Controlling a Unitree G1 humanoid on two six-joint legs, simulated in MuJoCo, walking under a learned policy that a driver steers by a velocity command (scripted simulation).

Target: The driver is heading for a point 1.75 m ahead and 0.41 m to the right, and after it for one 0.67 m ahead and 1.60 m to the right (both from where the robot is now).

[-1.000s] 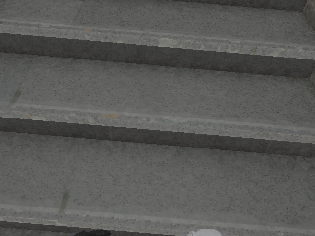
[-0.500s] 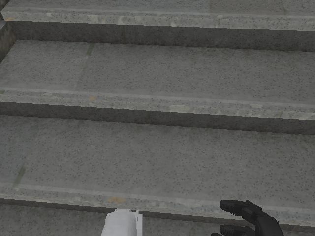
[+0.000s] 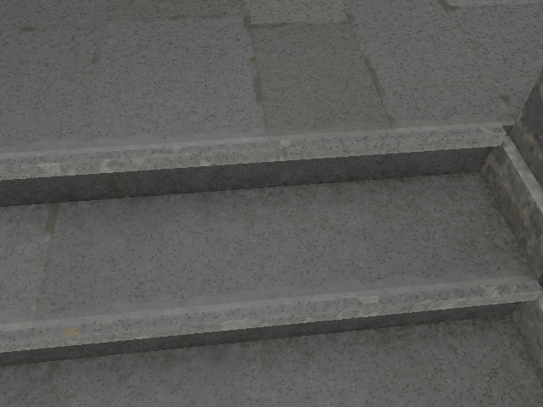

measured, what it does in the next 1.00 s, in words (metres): climbs, turning right: right foot, then left foot 0.15 m higher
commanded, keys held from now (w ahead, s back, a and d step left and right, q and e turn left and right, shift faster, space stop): e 0.40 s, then w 0.14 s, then no key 0.46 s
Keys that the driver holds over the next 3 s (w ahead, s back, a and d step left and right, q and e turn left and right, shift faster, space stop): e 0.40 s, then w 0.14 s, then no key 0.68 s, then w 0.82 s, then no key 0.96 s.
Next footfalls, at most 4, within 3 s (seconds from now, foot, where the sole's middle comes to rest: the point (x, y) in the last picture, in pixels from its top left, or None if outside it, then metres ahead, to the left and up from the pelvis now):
0.26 right None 0.16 -0.18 -0.76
0.86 left None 0.31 0.05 -0.61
1.54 right None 0.36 -0.23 -0.61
2.12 left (334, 256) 0.71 -0.11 -0.46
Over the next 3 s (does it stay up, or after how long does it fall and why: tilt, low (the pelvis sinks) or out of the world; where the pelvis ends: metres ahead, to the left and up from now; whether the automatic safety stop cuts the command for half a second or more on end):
stays up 0.71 -0.10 0.32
